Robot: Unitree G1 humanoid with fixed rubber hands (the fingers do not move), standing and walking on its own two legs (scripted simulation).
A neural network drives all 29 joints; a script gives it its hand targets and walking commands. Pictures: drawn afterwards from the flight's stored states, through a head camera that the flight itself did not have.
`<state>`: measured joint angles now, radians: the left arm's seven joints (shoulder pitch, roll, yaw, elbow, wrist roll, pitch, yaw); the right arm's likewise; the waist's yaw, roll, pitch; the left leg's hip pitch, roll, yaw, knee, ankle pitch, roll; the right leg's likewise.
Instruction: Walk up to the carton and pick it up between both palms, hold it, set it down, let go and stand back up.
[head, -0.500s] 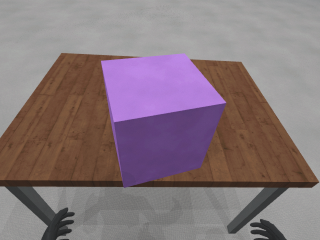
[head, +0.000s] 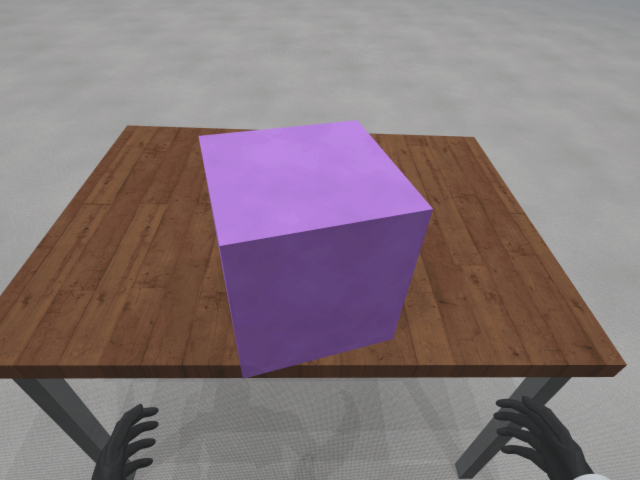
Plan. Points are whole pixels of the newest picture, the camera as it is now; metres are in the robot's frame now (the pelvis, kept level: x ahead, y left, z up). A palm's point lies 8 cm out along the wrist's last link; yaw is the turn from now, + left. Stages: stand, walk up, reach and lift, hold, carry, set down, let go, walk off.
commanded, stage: reach and lift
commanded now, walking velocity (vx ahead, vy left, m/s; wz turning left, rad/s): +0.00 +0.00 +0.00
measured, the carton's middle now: (302, 244) +0.47 +0.03 +0.06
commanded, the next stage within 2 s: none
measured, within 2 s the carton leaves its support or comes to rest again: neither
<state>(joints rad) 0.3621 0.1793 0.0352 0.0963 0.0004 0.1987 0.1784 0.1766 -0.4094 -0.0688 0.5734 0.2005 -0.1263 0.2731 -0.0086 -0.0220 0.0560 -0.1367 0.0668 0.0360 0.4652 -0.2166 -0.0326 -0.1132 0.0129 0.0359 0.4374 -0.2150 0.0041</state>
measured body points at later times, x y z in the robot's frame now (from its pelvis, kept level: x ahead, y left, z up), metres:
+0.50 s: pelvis +0.00 -0.01 +0.00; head -0.02 +0.01 +0.45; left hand +0.20 +0.21 +0.03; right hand +0.22 -0.29 +0.03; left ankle +0.03 +0.14 -0.74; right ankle +0.02 -0.13 -0.74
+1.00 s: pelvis +0.01 -0.01 +0.00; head +0.00 +0.00 +0.45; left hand +0.27 +0.20 +0.07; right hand +0.27 -0.29 +0.07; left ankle +0.03 +0.14 -0.74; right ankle +0.02 -0.13 -0.74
